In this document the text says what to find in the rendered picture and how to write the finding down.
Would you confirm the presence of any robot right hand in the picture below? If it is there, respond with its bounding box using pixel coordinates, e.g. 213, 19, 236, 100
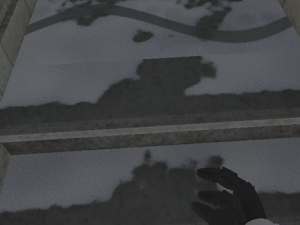
191, 167, 268, 225

